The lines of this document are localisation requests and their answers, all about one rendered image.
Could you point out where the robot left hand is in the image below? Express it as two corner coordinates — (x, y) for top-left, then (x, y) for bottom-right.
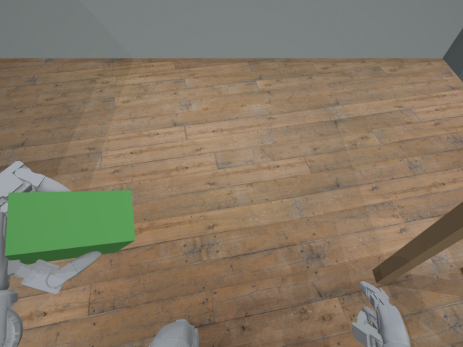
(0, 161), (102, 294)

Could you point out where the robot right hand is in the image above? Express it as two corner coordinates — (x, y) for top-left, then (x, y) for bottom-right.
(352, 281), (411, 347)

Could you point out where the robot left thigh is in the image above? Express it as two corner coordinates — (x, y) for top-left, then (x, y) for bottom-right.
(148, 322), (199, 347)

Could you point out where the sponge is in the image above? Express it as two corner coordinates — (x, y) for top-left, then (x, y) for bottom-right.
(5, 190), (135, 265)

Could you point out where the table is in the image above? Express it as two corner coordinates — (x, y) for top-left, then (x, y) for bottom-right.
(373, 202), (463, 283)

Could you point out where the left robot forearm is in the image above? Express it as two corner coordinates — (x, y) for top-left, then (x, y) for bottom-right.
(0, 289), (23, 347)

